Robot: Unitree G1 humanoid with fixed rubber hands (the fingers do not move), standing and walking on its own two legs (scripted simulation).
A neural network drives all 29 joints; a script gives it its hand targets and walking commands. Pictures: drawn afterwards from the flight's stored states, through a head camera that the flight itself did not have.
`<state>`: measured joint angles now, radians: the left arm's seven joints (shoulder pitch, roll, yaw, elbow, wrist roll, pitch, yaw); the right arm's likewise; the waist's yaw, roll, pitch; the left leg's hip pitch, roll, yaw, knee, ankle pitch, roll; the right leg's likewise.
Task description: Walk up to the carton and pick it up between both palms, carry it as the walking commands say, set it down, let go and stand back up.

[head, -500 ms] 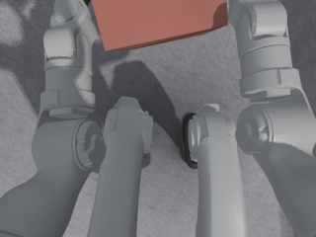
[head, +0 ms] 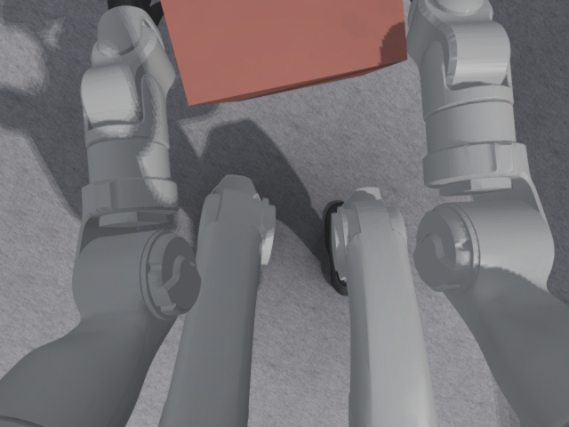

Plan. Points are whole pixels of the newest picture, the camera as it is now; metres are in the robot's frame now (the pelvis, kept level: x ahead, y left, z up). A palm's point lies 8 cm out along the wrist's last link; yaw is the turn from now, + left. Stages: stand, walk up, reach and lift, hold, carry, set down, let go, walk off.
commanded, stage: reach and lift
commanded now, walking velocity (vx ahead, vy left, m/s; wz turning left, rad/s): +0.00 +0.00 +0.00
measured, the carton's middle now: (284, 8) +0.54 +0.05 -0.19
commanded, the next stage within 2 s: none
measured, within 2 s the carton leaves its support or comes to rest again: neither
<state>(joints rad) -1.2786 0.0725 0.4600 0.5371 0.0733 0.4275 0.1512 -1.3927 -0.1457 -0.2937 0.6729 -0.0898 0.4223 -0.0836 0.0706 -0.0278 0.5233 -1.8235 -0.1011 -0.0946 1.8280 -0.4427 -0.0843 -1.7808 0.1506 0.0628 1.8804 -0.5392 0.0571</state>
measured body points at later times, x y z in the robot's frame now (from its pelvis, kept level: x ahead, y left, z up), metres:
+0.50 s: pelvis +0.00 +0.00 +0.06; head +0.34 +0.02 +0.34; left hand +0.50 +0.19 -0.07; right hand +0.55 -0.09 -0.06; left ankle +0.16 +0.13 -0.44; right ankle +0.13 -0.12 -0.44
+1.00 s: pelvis +0.00 +0.00 +0.10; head +0.30 +0.02 +0.43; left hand +0.48 +0.20 +0.00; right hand +0.53 -0.09 +0.01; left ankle +0.16 +0.13 -0.44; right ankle +0.13 -0.12 -0.44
